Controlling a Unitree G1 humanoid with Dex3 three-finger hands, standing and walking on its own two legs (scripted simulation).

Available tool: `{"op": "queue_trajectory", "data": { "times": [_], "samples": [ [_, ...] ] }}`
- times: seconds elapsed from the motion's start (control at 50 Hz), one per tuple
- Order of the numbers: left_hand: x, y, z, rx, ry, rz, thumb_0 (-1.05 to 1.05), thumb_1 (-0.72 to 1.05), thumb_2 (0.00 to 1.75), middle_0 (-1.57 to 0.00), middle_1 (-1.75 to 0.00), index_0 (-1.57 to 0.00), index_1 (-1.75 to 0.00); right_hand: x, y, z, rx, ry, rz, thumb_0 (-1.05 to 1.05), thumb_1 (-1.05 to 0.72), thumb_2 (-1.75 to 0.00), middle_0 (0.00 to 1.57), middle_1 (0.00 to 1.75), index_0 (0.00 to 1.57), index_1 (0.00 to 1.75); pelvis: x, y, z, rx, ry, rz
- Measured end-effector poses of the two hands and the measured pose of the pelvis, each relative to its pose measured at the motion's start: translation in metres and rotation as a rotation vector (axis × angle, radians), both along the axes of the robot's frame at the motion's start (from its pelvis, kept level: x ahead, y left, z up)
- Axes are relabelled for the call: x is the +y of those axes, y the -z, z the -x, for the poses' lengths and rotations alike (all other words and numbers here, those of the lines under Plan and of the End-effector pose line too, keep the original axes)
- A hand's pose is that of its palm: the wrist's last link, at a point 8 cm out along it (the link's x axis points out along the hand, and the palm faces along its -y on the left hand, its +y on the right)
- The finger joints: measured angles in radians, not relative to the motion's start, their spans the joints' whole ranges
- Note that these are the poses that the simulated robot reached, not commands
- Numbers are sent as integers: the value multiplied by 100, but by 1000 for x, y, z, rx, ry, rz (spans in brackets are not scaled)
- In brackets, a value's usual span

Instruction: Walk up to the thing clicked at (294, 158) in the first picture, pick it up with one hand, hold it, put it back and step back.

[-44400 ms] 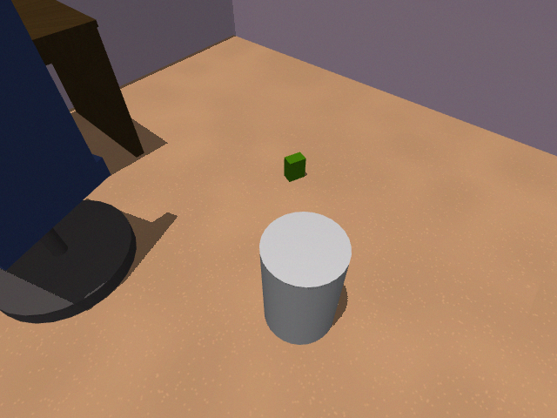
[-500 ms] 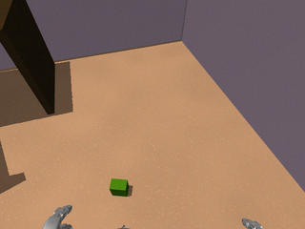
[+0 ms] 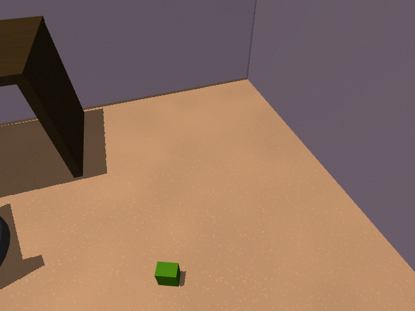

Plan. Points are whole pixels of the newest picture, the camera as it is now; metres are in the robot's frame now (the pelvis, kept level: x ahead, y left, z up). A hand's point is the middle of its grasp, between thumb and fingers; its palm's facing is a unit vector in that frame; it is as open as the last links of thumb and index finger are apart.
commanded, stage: stand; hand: left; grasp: from above
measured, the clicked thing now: (168, 274) +0.44 +0.21 -0.71
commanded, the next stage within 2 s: step back in 1.78 s
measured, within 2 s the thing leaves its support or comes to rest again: neither
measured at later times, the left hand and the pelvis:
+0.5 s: hand out of the picture +0.04 +0.23 -0.16, palm faces +0.02 -0.94 -0.33, open 7.4 cm; pelvis -0.01 -0.01 +0.01, yaw +0 degrees
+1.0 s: hand out of the picture +0.08 +0.23 -0.15, palm faces +0.01 -0.94 -0.33, open 7.4 cm; pelvis +0.01 -0.01 +0.01, yaw +0 degrees
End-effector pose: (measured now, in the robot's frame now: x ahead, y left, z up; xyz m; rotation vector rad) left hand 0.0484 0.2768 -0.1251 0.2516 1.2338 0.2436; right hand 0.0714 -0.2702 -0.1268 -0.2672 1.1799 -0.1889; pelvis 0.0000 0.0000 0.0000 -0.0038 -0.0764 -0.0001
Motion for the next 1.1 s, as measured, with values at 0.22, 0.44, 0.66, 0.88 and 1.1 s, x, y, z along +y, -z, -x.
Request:
{"op": "queue_trajectory", "data": {
  "times": [0.22, 0.44, 0.66, 0.88, 1.1],
  "samples": [
    [2, -5, 9, 17, 9, -9, 1, 91, 90, -20, -30, -20, -31, -14, -3, 21, 36, 21, 10, 1, -91, -90, 20, 30, 20, 30, -5, -4, 10, -6, 0, 0],
    [0, -4, 17, 62, 6, -10, 1, 91, 90, -20, -30, -20, -31, -24, -2, 36, 94, 30, 14, 1, -91, -90, 20, 30, 20, 30, -10, -5, 9, 3, 0, 3],
    [-4, -5, 0, 48, 14, -2, 1, 91, 90, -20, -30, -20, -31, -25, -3, 24, 89, 21, 14, 1, -91, -90, 20, 30, 20, 30, -11, -6, 0, 10, 3, 1],
    [-4, -8, -22, 18, 33, -5, 1, 91, 90, -20, -30, -20, -31, -25, -6, 5, 58, 13, 14, 1, -91, -90, 20, 30, 20, 30, -12, -7, -6, 19, 6, -1],
    [-1, -10, -30, 19, 34, -10, 1, 91, 90, -20, -30, -20, -31, -31, -8, -2, 59, 15, 28, 1, -91, -90, 20, 30, 20, 30, -12, -8, -11, 25, 9, -1]
  ]
}}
